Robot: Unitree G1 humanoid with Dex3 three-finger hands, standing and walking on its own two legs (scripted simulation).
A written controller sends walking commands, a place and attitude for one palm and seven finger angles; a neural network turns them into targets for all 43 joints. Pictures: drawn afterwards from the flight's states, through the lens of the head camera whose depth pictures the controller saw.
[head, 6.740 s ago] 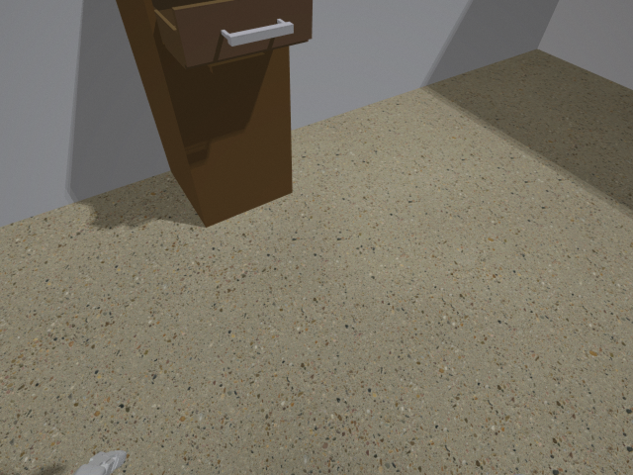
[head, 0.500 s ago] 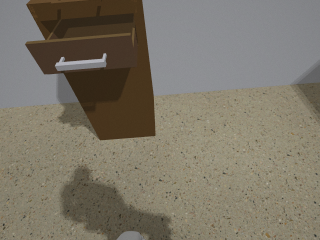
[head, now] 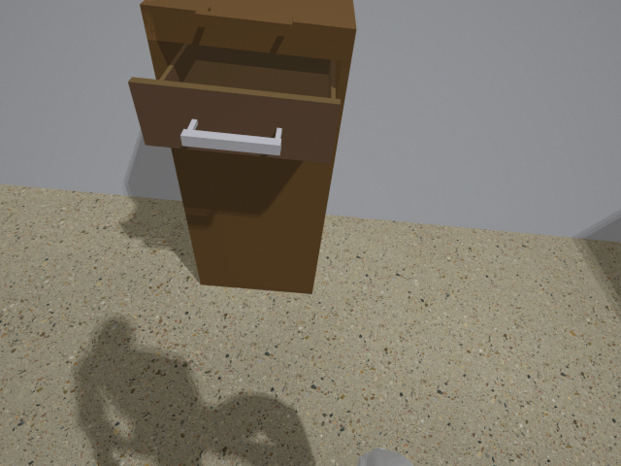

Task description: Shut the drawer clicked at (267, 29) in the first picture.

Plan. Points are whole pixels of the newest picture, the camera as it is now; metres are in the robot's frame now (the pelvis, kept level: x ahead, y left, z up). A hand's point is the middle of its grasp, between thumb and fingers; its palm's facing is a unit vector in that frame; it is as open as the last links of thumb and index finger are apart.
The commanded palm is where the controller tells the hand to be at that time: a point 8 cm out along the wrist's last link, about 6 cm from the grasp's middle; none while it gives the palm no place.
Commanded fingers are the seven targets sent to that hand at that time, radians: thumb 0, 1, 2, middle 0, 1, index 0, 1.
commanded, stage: take the last steps up to it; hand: left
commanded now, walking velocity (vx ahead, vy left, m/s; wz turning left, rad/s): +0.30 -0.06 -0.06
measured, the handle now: (234, 135) +0.65 +0.20 +0.06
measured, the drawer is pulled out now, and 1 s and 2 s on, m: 0.18 0.18 0.18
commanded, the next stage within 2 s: come to a stop and stand still in 0.44 s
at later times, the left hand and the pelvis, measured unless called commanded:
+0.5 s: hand (242, 398) +0.26 +0.12 -0.18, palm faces +0.03 -0.98 -0.22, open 7.2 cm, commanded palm none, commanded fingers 0.00 0.90 0.90 -0.20 -0.30 -0.20 -0.30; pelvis +0.18 -0.06 -0.01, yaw +0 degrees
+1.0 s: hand (241, 392) +0.27 +0.13 -0.18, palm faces +0.03 -0.97 -0.26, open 7.4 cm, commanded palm none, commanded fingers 0.00 0.90 0.90 -0.20 -0.30 -0.20 -0.30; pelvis +0.23 -0.07 -0.02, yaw -4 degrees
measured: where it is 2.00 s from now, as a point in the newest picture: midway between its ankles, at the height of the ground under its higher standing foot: outside the picture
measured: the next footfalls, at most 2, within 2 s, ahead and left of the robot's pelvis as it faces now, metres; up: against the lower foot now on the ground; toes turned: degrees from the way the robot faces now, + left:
right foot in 0.32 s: +0.25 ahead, -0.13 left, +0.00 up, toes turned -8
left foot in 0.74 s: +0.35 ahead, +0.09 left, +0.00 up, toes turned +3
